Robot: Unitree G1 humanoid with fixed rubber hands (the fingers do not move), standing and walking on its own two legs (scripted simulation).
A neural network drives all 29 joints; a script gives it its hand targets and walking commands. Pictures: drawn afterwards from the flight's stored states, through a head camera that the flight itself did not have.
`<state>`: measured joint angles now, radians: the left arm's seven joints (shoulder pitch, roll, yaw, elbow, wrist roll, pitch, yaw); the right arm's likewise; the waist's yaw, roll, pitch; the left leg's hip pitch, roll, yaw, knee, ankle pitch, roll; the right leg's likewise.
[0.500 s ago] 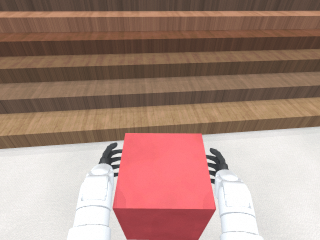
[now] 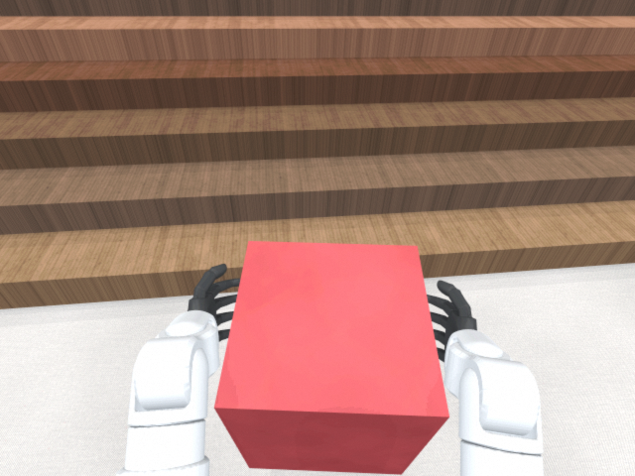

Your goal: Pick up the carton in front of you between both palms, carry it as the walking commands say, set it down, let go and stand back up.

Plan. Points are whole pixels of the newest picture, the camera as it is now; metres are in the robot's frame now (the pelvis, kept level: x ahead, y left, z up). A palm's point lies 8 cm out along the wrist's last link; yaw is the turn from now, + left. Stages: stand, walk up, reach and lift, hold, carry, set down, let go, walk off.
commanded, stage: carry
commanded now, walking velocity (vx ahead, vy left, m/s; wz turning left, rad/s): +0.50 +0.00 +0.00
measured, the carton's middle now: (328, 363) +0.28 -0.01 +0.02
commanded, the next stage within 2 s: none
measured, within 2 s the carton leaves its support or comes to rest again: neither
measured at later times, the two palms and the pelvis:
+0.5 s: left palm (211, 200) +0.56 +0.20 +0.07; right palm (380, 209) +0.55 -0.10 +0.07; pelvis +0.29 +0.06 +0.00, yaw -1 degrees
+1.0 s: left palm (247, 86) +0.93 +0.18 +0.14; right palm (371, 89) +0.96 -0.11 +0.13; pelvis +0.61 +0.01 +0.00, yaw +2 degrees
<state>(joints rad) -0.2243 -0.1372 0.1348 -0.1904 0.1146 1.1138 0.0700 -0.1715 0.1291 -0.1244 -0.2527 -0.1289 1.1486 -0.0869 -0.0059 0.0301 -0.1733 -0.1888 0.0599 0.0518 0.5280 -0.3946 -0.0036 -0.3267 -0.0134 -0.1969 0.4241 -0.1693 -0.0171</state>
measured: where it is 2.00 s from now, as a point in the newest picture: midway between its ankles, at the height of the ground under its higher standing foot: (314, 235)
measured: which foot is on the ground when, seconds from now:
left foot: up 0.00-0.32, down 0.34-0.84, up 0.86-1.00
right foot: down 0.00-0.34, up 0.36-0.78, down 0.80-1.00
